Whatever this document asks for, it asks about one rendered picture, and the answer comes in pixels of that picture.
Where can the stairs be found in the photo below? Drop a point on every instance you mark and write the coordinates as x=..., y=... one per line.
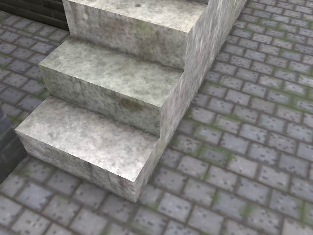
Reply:
x=120, y=85

